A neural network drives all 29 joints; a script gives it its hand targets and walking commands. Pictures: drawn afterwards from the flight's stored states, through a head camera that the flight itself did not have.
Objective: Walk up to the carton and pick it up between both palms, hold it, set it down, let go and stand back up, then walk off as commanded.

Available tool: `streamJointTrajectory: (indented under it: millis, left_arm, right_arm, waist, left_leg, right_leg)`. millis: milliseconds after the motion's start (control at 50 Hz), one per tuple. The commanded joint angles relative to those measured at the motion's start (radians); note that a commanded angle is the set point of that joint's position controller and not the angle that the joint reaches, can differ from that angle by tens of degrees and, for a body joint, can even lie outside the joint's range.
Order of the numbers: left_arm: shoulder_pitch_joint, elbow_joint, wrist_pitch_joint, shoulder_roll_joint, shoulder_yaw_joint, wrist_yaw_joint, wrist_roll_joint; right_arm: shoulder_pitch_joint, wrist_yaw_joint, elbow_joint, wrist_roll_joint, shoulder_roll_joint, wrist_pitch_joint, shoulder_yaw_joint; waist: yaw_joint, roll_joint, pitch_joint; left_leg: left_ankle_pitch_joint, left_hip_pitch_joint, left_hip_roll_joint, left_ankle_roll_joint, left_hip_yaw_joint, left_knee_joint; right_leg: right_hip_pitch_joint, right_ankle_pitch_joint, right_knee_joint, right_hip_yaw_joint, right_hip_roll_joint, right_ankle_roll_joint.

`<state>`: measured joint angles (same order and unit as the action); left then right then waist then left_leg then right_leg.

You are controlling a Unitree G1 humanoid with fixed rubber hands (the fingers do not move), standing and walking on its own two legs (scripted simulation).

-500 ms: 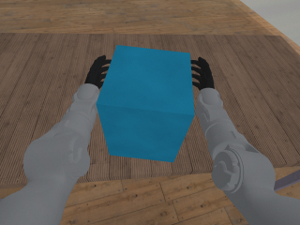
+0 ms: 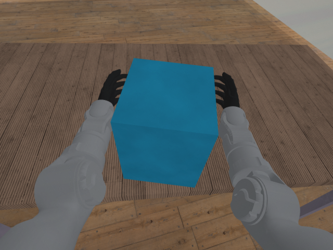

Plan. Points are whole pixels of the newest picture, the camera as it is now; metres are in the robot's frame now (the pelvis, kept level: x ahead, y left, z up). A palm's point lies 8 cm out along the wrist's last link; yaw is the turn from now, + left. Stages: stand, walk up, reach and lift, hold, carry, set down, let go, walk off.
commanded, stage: reach and lift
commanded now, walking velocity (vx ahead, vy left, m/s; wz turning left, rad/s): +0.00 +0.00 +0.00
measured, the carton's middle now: (165, 126) +0.43 -0.01 +0.05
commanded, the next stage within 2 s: none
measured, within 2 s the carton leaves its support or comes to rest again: leaves its support in 0.74 s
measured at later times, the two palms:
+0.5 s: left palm (108, 101) +0.46 +0.13 +0.11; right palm (229, 106) +0.43 -0.16 +0.12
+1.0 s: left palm (107, 100) +0.43 +0.13 +0.14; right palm (238, 106) +0.40 -0.17 +0.15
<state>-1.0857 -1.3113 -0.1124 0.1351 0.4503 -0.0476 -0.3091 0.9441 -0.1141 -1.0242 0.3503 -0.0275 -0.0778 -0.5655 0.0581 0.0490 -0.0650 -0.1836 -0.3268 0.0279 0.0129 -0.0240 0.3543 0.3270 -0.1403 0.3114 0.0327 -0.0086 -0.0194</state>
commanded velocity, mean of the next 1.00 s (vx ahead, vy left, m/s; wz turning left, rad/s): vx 0.00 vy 0.00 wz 0.00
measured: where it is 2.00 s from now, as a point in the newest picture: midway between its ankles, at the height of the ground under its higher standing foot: outside the picture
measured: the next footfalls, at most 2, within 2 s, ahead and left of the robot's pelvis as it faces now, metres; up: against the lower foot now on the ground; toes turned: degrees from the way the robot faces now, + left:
none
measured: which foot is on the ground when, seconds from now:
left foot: down 0.00-1.00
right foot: down 0.00-1.00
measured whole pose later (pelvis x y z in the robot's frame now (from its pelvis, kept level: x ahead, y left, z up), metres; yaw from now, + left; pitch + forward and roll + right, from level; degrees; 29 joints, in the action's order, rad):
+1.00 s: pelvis -0.01 +0.00 +0.00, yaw +0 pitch +4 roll +0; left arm -1.01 -1.14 0.03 0.07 0.46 -0.03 -0.32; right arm 0.92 -0.14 -0.99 0.34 -0.05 -0.01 -0.58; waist 0.06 0.04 -0.07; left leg -0.18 -0.25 0.03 0.01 -0.02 0.35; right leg 0.25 -0.13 0.31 0.03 -0.01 -0.02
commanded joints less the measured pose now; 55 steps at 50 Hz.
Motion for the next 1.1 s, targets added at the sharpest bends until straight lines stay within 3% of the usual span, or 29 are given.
streamJointTrajectory:
  millis: [0,80,100,120,140,160,220,240,280,360,380,440,460,540,580,620,660,680,740,800,820,840,860,900,980,1000,1040,1060,1080]
  left_arm:
    - [-0.482,0.145,-0.017,-0.493,-0.040,-0.115,-0.020]
    - [-0.456,0.131,-0.008,-0.520,-0.055,-0.113,-0.008]
    - [-0.460,0.104,-0.006,-0.495,-0.036,-0.119,-0.005]
    - [-0.468,0.134,-0.013,-0.519,-0.064,-0.116,0.004]
    - [-0.444,0.125,-0.006,-0.502,-0.033,-0.114,-0.016]
    - [-0.443,0.120,-0.005,-0.514,-0.030,-0.115,-0.027]
    - [-0.463,0.162,-0.009,-0.526,-0.056,-0.112,-0.014]
    - [-0.450,0.146,-0.006,-0.515,-0.039,-0.107,-0.011]
    - [-0.436,0.136,-0.002,-0.508,-0.007,-0.115,-0.030]
    - [-0.486,0.195,0.001,-0.527,-0.086,-0.106,0.004]
    - [-0.468,0.188,-0.004,-0.522,-0.058,-0.102,-0.016]
    - [-0.463,0.203,0.015,-0.539,-0.099,-0.094,0.015]
    - [-0.465,0.229,0.009,-0.548,-0.110,-0.092,0.016]
    - [-0.435,0.239,0.033,-0.526,-0.094,-0.098,-0.003]
    - [-0.464,0.306,0.028,-0.561,-0.139,-0.080,0.017]
    - [-0.479,0.298,0.034,-0.544,-0.131,-0.081,0.019]
    - [-0.475,0.315,0.032,-0.554,-0.169,-0.073,0.036]
    - [-0.465,0.345,0.040,-0.571,-0.167,-0.069,0.027]
    - [-0.463,0.318,0.058,-0.540,-0.149,-0.073,0.019]
    - [-0.475,0.317,0.096,-0.538,-0.109,-0.076,-0.007]
    - [-0.484,0.306,0.102,-0.530,-0.125,-0.078,0.004]
    - [-0.458,0.325,0.118,-0.528,-0.126,-0.081,-0.007]
    - [-0.465,0.304,0.123,-0.516,-0.106,-0.086,-0.005]
    - [-0.520,0.371,0.113,-0.538,-0.134,-0.080,0.004]
    - [-0.522,0.352,0.148,-0.541,-0.126,-0.073,-0.003]
    - [-0.517,0.333,0.161,-0.533,-0.100,-0.079,-0.008]
    - [-0.474,0.352,0.180,-0.558,-0.104,-0.076,-0.013]
    - [-0.509,0.369,0.183,-0.529,-0.107,-0.078,-0.004]
    - [-0.530,0.378,0.182,-0.541,-0.116,-0.075,-0.007]
  right_arm:
    - [0.441,0.180,0.137,0.078,-0.626,-0.018,0.172]
    - [0.415,0.176,0.117,0.084,-0.607,-0.026,0.147]
    - [0.452,0.172,0.156,0.086,-0.605,-0.026,0.153]
    - [0.448,0.170,0.137,0.075,-0.613,-0.032,0.159]
    - [0.439,0.176,0.132,0.065,-0.619,-0.019,0.182]
    - [0.426,0.175,0.112,0.072,-0.623,-0.024,0.168]
    - [0.429,0.171,0.118,0.076,-0.624,-0.029,0.163]
    - [0.441,0.180,0.132,0.056,-0.613,-0.027,0.188]
    - [0.416,0.169,0.140,0.065,-0.640,-0.017,0.197]
    - [0.448,0.168,0.140,0.064,-0.613,-0.026,0.179]
    - [0.450,0.168,0.143,0.057,-0.620,-0.033,0.205]
    - [0.451,0.161,0.162,0.034,-0.603,-0.030,0.221]
    - [0.464,0.155,0.183,0.034,-0.620,-0.041,0.241]
    - [0.424,0.148,0.148,0.016,-0.628,-0.014,0.271]
    - [0.467,0.157,0.193,0.008,-0.619,-0.038,0.273]
    - [0.490,0.150,0.184,-0.011,-0.628,-0.028,0.300]
    - [0.467,0.148,0.178,-0.027,-0.645,-0.036,0.335]
    - [0.449,0.152,0.170,-0.031,-0.640,-0.029,0.326]
    - [0.464,0.146,0.167,-0.032,-0.621,-0.020,0.329]
    - [0.510,0.149,0.181,-0.063,-0.631,0.005,0.349]
    - [0.498,0.147,0.145,-0.053,-0.606,0.012,0.310]
    - [0.494,0.151,0.158,-0.063,-0.593,0.013,0.320]
    - [0.514,0.149,0.166,-0.055,-0.599,0.019,0.317]
    - [0.504,0.153,0.144,-0.056,-0.607,0.021,0.319]
    - [0.573,0.161,0.170,-0.075,-0.581,0.020,0.311]
    - [0.573,0.160,0.171,-0.085,-0.589,0.039,0.325]
    - [0.548,0.163,0.141,-0.088,-0.570,0.038,0.317]
    - [0.573,0.163,0.180,-0.090,-0.576,0.041,0.338]
    - [0.584,0.164,0.165,-0.090,-0.569,0.040,0.328]
  waist:
    - [0.019,-0.069,-0.522]
    - [0.055,-0.070,-0.488]
    - [0.025,-0.056,-0.535]
    - [0.042,-0.071,-0.547]
    - [0.003,-0.070,-0.514]
    - [0.036,-0.072,-0.515]
    - [0.045,-0.085,-0.526]
    - [0.011,-0.087,-0.516]
    - [0.007,-0.051,-0.501]
    - [0.049,-0.111,-0.578]
    - [0.005,-0.090,-0.570]
    - [0.025,-0.110,-0.572]
    - [0.012,-0.108,-0.625]
    - [0.004,-0.056,-0.545]
    - [0.006,-0.128,-0.658]
    - [-0.017,-0.082,-0.630]
    - [-0.005,-0.082,-0.647]
    - [-0.008,-0.110,-0.639]
    - [0.001,-0.068,-0.618]
    - [-0.051,-0.061,-0.543]
    - [-0.002,-0.056,-0.498]
    - [-0.012,-0.081,-0.478]
    - [-0.032,-0.038,-0.474]
    - [-0.015,-0.051,-0.509]
    - [-0.037,-0.087,-0.480]
    - [-0.053,-0.033,-0.454]
    - [-0.033,-0.063,-0.425]
    - [-0.053,-0.035,-0.426]
    - [-0.041,-0.051,-0.425]
  left_leg:
    - [0.231,0.142,-0.042,0.016,-0.108,-0.041]
    - [0.272,0.155,-0.041,0.028,-0.091,-0.029]
    - [0.250,0.141,-0.043,0.021,-0.105,-0.024]
    - [0.240,0.136,-0.046,0.020,-0.108,-0.021]
    - [0.244,0.126,-0.046,0.014,-0.108,-0.028]
    - [0.251,0.147,-0.048,0.016,-0.103,-0.028]
    - [0.255,0.143,-0.040,0.025,-0.101,-0.023]
    - [0.274,0.145,-0.036,0.026,-0.101,-0.026]
    - [0.228,0.103,-0.054,0.014,-0.109,-0.028]
    - [0.310,0.137,-0.048,0.034,-0.093,-0.009]
    - [0.299,0.159,-0.047,0.028,-0.103,-0.014]
    - [0.380,0.216,-0.041,0.040,-0.097,0.011]
    - [0.420,0.215,-0.043,0.044,-0.091,0.020]
    - [0.368,0.201,-0.053,0.028,-0.100,0.003]
    - [0.469,0.261,-0.039,0.052,-0.083,0.021]
    - [0.394,0.206,-0.046,0.032,-0.092,0.015]
    - [0.419,0.214,-0.057,0.032,-0.096,0.022]
    - [0.453,0.233,-0.051,0.044,-0.087,0.025]
    - [0.374,0.231,-0.057,0.024,-0.097,-0.004]
    - [0.353,0.224,-0.056,0.020,-0.107,-0.011]
    - [0.298,0.209,-0.058,0.024,-0.095,-0.026]
    - [0.300,0.215,-0.058,0.022,-0.092,-0.031]
    - [0.259,0.181,-0.060,0.010,-0.101,-0.034]
    - [0.288,0.227,-0.055,0.019,-0.099,-0.042]
    - [0.286,0.255,-0.056,0.025,-0.101,-0.039]
    - [0.246,0.231,-0.055,0.012,-0.102,-0.045]
    - [0.239,0.269,-0.044,0.022,-0.087,-0.055]
    - [0.225,0.242,-0.051,0.008,-0.102,-0.062]
    - [0.219,0.265,-0.048,0.012,-0.096,-0.058]
  right_leg:
    - [-0.395,0.403,0.019,-0.116,0.009,-0.037]
    - [-0.382,0.422,0.024,-0.122,0.015,-0.032]
    - [-0.402,0.419,0.019,-0.111,0.015,-0.032]
    - [-0.387,0.442,0.026,-0.108,0.010,-0.028]
    - [-0.411,0.445,0.030,-0.103,0.010,-0.034]
    - [-0.405,0.447,0.023,-0.110,0.007,-0.033]
    - [-0.403,0.429,0.022,-0.111,0.011,-0.027]
    - [-0.407,0.428,0.032,-0.111,0.016,-0.030]
    - [-0.447,0.469,0.031,-0.094,0.004,-0.037]
    - [-0.411,0.476,0.039,-0.116,0.015,-0.029]
    - [-0.395,0.437,0.031,-0.114,0.017,-0.027]
    - [-0.364,0.444,0.010,-0.119,0.024,-0.019]
    - [-0.412,0.507,0.026,-0.113,0.027,-0.022]
    - [-0.444,0.505,0.020,-0.110,0.030,-0.034]
    - [-0.412,0.505,0.034,-0.130,0.040,-0.027]
    - [-0.418,0.483,0.028,-0.117,0.038,-0.029]
    - [-0.467,0.573,0.047,-0.111,0.036,-0.036]
    - [-0.448,0.537,0.040,-0.118,0.040,-0.030]
    - [-0.484,0.543,0.037,-0.110,0.033,-0.045]
    - [-0.475,0.471,0.023,-0.108,0.042,-0.045]
    - [-0.447,0.427,0.016,-0.117,0.041,-0.044]
    - [-0.452,0.418,0.019,-0.117,0.042,-0.043]
    - [-0.452,0.401,0.017,-0.112,0.039,-0.043]
    - [-0.458,0.382,0.006,-0.116,0.042,-0.044]
    - [-0.411,0.324,-0.005,-0.125,0.047,-0.039]
    - [-0.405,0.281,-0.015,-0.127,0.056,-0.041]
    - [-0.379,0.214,-0.023,-0.131,0.062,-0.032]
    - [-0.420,0.244,-0.026,-0.124,0.053,-0.039]
    - [-0.377,0.214,-0.018,-0.131,0.059,-0.037]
